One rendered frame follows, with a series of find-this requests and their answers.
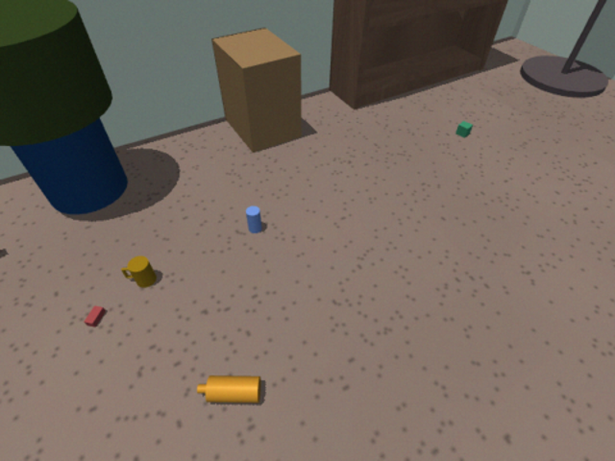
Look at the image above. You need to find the potted plant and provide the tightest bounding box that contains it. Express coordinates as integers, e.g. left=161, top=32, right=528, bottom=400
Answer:
left=0, top=0, right=128, bottom=214

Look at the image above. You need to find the bookshelf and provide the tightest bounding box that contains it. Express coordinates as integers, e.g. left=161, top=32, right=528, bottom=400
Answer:
left=330, top=0, right=508, bottom=109

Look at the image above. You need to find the coat stand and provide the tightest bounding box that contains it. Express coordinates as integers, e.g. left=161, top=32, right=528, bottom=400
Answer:
left=520, top=0, right=608, bottom=98

